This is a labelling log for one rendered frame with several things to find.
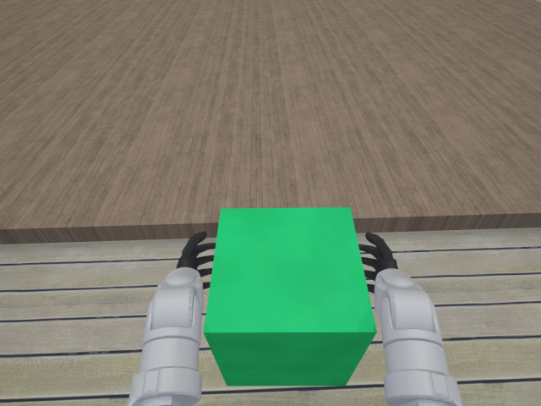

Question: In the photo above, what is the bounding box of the left robot forearm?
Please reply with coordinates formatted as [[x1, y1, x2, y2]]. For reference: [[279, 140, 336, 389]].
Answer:
[[128, 267, 204, 406]]

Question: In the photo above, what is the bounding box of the right robot forearm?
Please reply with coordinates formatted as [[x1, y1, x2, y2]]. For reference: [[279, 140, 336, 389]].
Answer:
[[374, 268, 463, 406]]

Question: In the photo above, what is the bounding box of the robot right hand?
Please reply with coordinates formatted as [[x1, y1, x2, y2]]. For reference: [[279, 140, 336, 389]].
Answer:
[[358, 233, 398, 293]]

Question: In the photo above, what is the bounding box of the robot left hand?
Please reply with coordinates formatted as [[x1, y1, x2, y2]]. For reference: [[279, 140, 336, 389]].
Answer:
[[176, 232, 216, 289]]

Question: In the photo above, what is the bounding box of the carton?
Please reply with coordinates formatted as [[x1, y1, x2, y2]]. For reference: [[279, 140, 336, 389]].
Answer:
[[204, 207, 377, 386]]

